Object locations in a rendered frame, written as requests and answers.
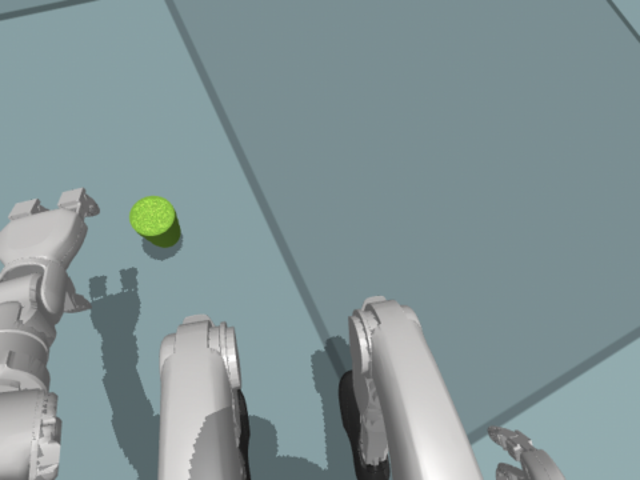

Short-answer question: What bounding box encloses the right robot hand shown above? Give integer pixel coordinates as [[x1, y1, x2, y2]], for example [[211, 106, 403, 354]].
[[488, 426, 566, 480]]

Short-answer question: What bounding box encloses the right robot foot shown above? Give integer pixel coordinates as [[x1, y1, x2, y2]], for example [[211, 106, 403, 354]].
[[338, 370, 390, 480]]

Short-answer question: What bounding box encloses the left robot arm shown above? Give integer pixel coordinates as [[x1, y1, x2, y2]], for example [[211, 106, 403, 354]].
[[0, 258, 68, 480]]

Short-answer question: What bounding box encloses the cup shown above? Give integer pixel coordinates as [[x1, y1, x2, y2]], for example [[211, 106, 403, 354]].
[[129, 196, 181, 248]]

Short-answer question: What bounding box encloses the left robot hand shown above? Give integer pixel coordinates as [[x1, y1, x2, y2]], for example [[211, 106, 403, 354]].
[[0, 187, 100, 313]]

